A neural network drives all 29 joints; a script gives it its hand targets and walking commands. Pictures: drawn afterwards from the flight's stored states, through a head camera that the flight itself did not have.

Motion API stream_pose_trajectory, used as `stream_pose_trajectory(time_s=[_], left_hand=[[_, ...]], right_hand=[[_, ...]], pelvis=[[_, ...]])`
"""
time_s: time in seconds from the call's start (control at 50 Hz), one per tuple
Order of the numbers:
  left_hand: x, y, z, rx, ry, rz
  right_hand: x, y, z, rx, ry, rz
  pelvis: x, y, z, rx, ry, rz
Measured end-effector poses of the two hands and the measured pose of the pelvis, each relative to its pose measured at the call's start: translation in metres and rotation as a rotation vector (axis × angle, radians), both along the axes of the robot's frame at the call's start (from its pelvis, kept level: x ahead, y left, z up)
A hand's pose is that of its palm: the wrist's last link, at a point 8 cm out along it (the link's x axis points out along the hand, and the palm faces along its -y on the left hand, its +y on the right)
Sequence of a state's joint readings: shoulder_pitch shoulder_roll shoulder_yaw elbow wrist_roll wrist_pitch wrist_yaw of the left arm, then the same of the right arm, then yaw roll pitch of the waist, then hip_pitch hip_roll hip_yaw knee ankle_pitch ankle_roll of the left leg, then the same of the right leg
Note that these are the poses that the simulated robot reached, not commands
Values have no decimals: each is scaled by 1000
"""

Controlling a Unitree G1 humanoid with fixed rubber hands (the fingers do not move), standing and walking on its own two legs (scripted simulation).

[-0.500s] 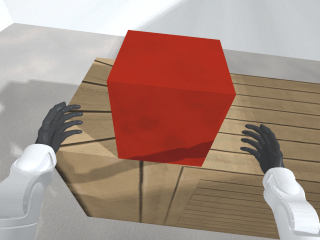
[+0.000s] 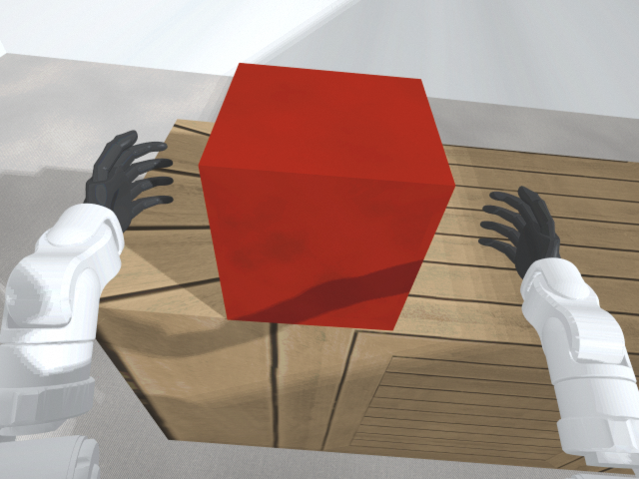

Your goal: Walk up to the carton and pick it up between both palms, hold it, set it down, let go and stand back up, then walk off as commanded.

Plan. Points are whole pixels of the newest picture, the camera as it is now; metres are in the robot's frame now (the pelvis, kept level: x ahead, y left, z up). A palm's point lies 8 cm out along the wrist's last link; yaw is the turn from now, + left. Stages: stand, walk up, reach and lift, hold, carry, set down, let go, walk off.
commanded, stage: reach and lift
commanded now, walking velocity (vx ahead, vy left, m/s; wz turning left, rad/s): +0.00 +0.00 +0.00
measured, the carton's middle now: (320, 204) +0.49 +0.00 +0.08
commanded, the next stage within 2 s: none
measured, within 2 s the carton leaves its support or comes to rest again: neither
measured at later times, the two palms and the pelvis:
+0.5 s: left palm (118, 132) +0.42 +0.22 +0.23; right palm (533, 186) +0.41 -0.25 +0.19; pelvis +0.01 +0.00 +0.00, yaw +0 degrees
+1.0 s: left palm (124, 88) +0.47 +0.22 +0.25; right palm (520, 140) +0.45 -0.23 +0.23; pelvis +0.01 +0.00 +0.00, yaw +0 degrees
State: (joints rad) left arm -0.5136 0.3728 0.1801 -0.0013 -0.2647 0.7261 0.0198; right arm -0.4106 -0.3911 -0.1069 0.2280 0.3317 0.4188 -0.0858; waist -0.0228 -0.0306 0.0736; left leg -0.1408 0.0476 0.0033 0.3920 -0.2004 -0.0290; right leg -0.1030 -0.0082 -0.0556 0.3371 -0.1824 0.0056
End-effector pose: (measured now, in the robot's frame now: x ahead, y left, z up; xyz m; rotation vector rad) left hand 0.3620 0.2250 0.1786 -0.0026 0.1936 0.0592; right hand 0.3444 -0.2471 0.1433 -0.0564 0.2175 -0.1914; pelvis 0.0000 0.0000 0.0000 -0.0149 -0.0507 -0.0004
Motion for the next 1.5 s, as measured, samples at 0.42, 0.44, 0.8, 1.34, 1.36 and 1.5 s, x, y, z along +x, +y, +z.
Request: stream_pose_trajectory(time_s=[0.42,0.44,0.8,1.34,1.36,1.5], left_hand=[[50,-1,44,11,23,12],[53,-2,46,12,25,11],[89,0,70,42,31,36],[108,11,16,85,72,44],[107,12,11,91,73,44],[108,14,-20,117,64,40]], right_hand=[[54,-1,43,42,1,-9],[56,0,45,42,2,-7],[96,11,74,62,23,0],[114,30,41,69,72,5],[114,32,37,71,76,7],[117,40,12,78,74,15]], pelvis=[[4,0,0,0,44,-1],[4,0,0,0,48,-1],[11,0,0,0,119,-3],[9,1,-1,0,181,-4],[8,1,-1,0,185,-5],[4,1,-2,0,232,-6]])
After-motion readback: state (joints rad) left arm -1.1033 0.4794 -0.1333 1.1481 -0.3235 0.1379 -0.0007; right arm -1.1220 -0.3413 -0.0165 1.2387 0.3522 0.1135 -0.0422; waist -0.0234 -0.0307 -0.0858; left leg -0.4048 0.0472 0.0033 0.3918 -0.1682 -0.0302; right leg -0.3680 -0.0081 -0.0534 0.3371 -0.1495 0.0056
